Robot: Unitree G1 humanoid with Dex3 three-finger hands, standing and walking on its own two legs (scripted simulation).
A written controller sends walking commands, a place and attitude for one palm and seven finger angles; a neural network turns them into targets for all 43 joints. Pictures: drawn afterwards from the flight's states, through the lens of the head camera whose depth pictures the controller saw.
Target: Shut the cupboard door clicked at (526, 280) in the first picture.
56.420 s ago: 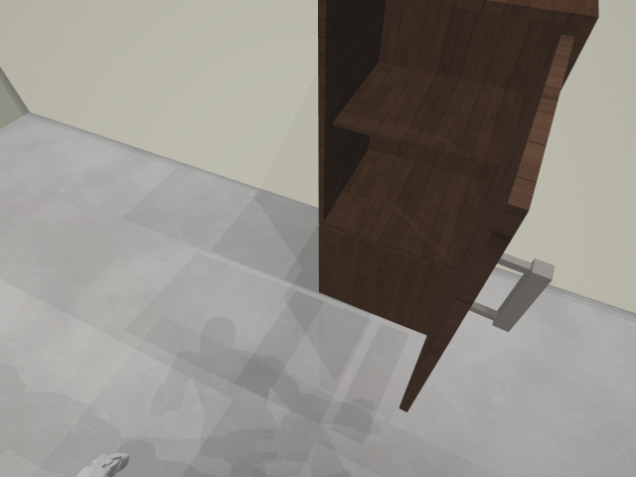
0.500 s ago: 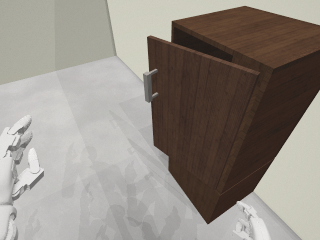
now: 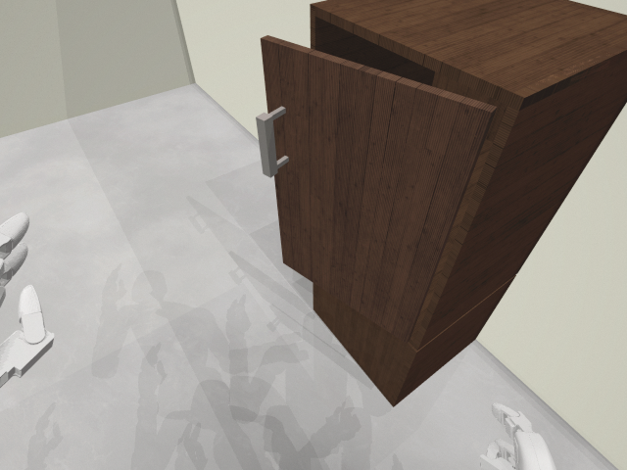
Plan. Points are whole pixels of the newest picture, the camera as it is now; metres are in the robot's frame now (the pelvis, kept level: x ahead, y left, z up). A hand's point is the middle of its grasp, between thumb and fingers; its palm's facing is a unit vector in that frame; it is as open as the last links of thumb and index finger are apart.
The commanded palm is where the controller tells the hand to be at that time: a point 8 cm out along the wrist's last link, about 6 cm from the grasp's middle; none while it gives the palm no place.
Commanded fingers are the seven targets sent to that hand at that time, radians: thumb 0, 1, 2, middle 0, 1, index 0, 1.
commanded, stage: step back with the hand held close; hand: left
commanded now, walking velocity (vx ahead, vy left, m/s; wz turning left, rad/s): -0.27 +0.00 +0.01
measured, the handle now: (274, 142) +0.66 +0.11 +0.08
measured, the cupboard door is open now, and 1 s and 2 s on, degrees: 16 16 16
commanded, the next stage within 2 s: stop stepping back and stand still in 0.96 s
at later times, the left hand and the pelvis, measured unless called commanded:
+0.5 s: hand out of the picture +0.14 +0.28 +0.17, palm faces +0.46 -0.76 -0.46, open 7.4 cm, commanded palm +0.08 +0.31 +0.19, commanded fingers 0.00 0.90 0.90 -0.20 -0.30 -0.20 -0.30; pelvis -0.05 +0.01 -0.01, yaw +1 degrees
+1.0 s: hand out of the picture +0.04 +0.21 +0.18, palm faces +0.21 -0.80 -0.56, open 7.4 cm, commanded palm -0.03 +0.27 +0.19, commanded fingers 0.00 0.90 0.90 -0.20 -0.30 -0.20 -0.30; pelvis -0.18 -0.02 +0.00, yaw -3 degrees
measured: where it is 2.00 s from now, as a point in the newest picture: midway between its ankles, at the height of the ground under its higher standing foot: outside the picture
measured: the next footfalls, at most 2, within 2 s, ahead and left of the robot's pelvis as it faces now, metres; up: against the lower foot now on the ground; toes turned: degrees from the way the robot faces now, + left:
right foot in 1.00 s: -0.24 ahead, -0.11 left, +0.00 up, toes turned +1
left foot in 1.34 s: -0.25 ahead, +0.11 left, +0.00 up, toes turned +5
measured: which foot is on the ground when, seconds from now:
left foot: down 0.00-1.00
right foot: down 0.00-0.58, up 0.60-0.98, down 1.00-1.00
